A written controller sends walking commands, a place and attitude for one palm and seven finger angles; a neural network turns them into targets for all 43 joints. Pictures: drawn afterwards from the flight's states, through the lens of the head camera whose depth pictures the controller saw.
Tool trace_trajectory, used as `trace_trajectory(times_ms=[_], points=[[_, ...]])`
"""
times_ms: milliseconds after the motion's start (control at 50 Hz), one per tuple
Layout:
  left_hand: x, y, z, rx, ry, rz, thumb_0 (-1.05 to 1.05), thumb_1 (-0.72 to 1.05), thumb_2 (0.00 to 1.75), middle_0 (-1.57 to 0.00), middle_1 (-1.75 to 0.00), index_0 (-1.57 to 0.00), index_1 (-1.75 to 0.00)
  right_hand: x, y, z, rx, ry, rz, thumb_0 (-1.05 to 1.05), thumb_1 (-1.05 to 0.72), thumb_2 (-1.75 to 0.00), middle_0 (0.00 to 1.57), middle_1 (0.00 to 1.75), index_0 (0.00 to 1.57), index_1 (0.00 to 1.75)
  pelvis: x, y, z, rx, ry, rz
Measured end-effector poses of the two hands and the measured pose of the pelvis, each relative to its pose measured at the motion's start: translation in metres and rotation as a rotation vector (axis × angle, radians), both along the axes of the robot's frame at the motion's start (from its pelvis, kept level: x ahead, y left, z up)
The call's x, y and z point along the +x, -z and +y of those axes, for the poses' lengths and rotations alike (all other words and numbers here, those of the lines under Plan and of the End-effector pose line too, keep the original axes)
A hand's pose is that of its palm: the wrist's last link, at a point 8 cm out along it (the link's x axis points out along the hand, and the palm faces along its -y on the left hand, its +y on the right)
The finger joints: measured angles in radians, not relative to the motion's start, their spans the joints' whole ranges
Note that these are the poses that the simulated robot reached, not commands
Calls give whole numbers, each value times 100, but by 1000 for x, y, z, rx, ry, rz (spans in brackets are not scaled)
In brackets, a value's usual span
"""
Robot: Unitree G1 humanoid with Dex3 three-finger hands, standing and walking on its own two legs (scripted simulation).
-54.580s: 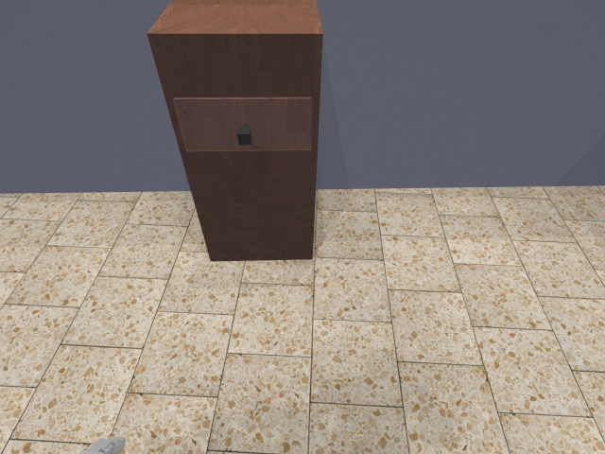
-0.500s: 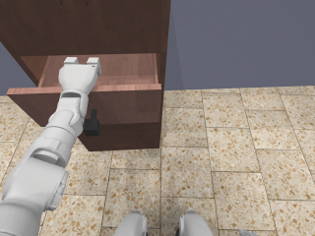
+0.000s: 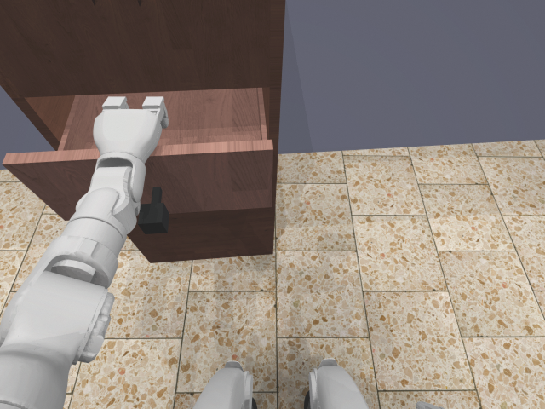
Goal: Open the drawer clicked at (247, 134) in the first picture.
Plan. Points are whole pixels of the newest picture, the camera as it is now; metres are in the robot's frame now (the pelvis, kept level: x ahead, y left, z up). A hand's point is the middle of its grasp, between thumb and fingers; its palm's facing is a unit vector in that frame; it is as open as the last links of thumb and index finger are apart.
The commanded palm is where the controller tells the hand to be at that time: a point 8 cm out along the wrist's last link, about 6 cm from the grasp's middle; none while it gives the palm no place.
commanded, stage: re-aim the fingers above the handle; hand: left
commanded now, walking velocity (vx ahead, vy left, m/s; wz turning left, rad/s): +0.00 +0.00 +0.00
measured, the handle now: (155, 208) +0.42 +0.20 -0.01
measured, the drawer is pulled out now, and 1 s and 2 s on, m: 0.13 0.13 0.13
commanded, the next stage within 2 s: lower the fingers behind the handle in 0.78 s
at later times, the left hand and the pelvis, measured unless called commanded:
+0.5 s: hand (139, 155) +0.49 +0.22 +0.04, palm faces -0.01 +0.04 -1.00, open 14.5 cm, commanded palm +0.45 +0.18 +0.00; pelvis +0.01 +0.00 +0.00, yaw +0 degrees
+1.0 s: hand (140, 155) +0.49 +0.22 +0.04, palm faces -0.01 +0.04 -1.00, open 14.5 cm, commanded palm +0.45 +0.18 -0.01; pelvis +0.02 +0.00 +0.01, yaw +0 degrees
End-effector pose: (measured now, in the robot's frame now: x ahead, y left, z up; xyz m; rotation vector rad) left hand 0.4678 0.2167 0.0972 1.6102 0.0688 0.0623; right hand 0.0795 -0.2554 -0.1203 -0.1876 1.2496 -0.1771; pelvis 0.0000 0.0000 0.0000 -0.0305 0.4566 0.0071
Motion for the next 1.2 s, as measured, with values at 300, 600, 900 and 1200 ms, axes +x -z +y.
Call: trace_trajectory(times_ms=[300,600,900,1200], points=[[0,0,0,11,-5,6,-26,-61,28,-31,-120,-32,-120,-4,1,-3,7,6,17,0,-90,-90,20,29,20,30,2,-1,-2,2,1,0],[0,1,0,2,5,8,-26,-61,29,-31,-120,-32,-120,9,-3,-3,18,6,9,0,-90,-90,20,29,20,30,10,-6,-3,3,9,-2],[-1,1,0,-4,2,7,-27,-61,28,-31,-120,-32,-120,27,-6,-2,21,-10,-2,0,-91,-90,20,29,20,30,18,-9,-3,2,5,-4],[-2,5,1,8,-7,8,-26,-61,26,-31,-120,-32,-120,32,-1,-2,12,-29,-14,0,-90,-90,20,29,20,30,12,-2,-5,2,-6,5]])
